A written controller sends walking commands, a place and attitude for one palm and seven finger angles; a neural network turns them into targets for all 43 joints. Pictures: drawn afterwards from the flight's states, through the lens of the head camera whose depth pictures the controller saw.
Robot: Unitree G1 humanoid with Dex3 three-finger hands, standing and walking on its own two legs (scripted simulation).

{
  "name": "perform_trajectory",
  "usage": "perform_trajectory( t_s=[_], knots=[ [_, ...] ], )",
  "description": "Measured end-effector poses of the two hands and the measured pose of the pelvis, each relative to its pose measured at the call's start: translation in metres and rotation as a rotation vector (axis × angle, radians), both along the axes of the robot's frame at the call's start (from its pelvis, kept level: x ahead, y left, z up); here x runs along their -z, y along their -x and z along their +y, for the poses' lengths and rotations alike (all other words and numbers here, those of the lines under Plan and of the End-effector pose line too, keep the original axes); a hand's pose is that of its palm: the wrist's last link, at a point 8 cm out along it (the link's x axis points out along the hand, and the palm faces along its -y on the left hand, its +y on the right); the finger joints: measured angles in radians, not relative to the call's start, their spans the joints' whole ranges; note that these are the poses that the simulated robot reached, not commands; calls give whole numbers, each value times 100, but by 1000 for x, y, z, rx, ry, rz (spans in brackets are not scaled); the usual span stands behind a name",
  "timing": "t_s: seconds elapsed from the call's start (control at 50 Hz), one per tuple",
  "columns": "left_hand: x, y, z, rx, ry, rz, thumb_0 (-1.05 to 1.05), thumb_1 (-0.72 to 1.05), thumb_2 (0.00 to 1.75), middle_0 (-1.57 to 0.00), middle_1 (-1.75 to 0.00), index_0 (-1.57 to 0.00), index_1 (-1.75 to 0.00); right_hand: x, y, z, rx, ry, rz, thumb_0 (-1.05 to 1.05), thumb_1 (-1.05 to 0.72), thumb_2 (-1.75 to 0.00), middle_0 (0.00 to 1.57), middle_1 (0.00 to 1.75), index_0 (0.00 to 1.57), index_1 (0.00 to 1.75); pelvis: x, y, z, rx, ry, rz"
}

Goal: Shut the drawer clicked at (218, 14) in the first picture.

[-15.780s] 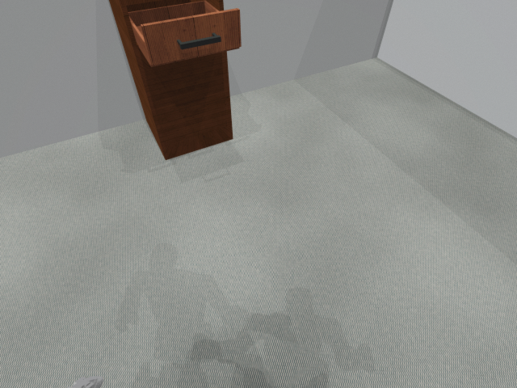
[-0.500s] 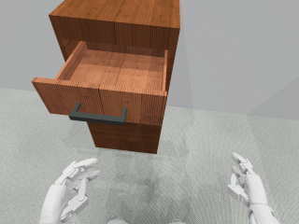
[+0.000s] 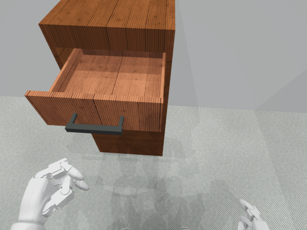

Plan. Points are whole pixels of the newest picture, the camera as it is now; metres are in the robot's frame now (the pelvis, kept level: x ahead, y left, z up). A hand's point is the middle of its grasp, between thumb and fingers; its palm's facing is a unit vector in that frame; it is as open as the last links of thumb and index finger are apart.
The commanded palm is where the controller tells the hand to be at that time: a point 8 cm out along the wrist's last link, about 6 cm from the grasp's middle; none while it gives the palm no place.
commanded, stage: raise the hand and make a fist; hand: left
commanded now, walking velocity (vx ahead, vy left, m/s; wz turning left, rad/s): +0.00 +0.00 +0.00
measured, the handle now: (96, 123) +0.41 +0.19 +0.02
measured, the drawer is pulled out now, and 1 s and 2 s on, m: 0.23 0.23 0.23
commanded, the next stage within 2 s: bring the fist close to the handle in 0.96 s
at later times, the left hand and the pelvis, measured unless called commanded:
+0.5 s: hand (72, 182) +0.21 +0.17 +0.11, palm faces -0.03 -1.00 -0.02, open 3.2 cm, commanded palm +0.18 +0.22 +0.12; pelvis +0.01 +0.03 +0.01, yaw +0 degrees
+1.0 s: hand (79, 180) +0.21 +0.15 +0.12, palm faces -0.02 -1.00 -0.06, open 3.2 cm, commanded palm +0.18 +0.21 +0.12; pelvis +0.01 +0.01 +0.02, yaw +0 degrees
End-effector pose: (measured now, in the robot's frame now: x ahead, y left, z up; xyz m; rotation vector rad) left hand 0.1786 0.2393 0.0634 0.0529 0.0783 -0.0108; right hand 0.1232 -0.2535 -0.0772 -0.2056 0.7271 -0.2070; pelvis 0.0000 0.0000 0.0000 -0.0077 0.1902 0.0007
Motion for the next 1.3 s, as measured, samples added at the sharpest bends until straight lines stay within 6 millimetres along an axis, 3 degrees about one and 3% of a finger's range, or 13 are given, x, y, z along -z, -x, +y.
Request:
perform_trajectory(
  t_s=[0.14,0.32,0.42,0.52,0.68,0.84,1.12,1.3],
  knots=[
    [-4,-2,-3,22,27,-31,1,90,90,-110,-128,-111,-128,-19,-27,7,-45,50,-87,1,-90,-90,20,30,20,30,-2,-3,14,-5,14,-12],
    [-28,-13,-11,35,40,-80,1,90,90,-128,-147,-128,-147,-39,-69,59,-131,-40,-210,1,-90,-90,20,30,20,30,-7,-11,27,-2,21,-42],
    [-37,-9,-12,28,34,-74,1,90,90,-135,-155,-135,-154,-42,-77,83,-178,-82,-222,1,-90,-90,20,30,21,30,-10,-12,32,-4,24,-60],
    [-47,-9,-17,28,33,-94,1,90,90,-138,-158,-138,-158,-39,-74,91,-206,-95,-205,1,-90,-90,20,30,21,30,-11,-12,35,-9,25,-73],
    [-54,-17,-25,39,22,-84,1,89,90,-139,-159,-140,-159,-33,-55,76,-164,-85,-150,1,-90,-90,20,30,21,30,-15,-12,32,0,17,-87],
    [-54,-9,-28,19,8,-75,1,90,90,-140,-160,-140,-160,-34,-43,49,-124,-54,-143,1,-90,-90,20,30,21,30,-17,-11,22,2,11,-95],
    [-55,-9,-36,9,-16,-86,1,89,90,-140,-160,-140,-160,-33,-48,28,-129,-61,-171,1,-90,-90,20,30,21,30,-18,-8,1,-7,-1,-99],
    [-34,-25,-38,15,-12,-58,1,89,90,-140,-160,-140,-160,-26,-48,18,-148,-52,-141,1,-90,-90,20,30,21,30,-16,-4,-9,-14,-6,-77]
  ],
)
